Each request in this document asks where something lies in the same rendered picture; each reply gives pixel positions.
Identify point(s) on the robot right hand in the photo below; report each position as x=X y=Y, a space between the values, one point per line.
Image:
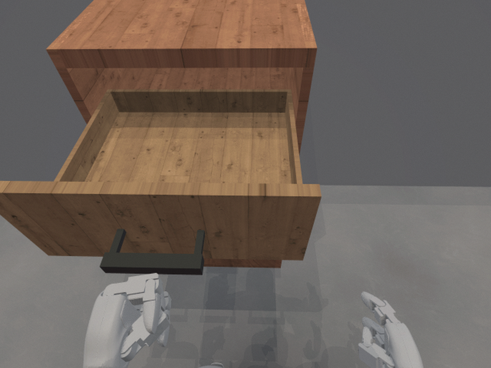
x=394 y=345

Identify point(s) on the handle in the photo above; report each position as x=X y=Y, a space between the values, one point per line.
x=149 y=263

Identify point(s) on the robot left hand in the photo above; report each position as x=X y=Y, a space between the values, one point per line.
x=139 y=304

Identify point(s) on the drawer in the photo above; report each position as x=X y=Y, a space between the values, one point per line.
x=162 y=164

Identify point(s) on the cabinet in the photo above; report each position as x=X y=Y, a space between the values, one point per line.
x=189 y=45

